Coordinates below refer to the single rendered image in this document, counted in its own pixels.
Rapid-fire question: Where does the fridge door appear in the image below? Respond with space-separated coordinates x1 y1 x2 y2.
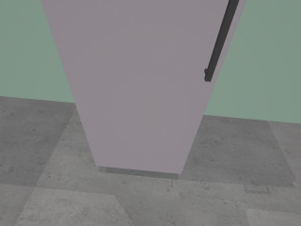
40 0 245 174

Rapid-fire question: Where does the handle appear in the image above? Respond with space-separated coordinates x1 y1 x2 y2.
204 0 239 82

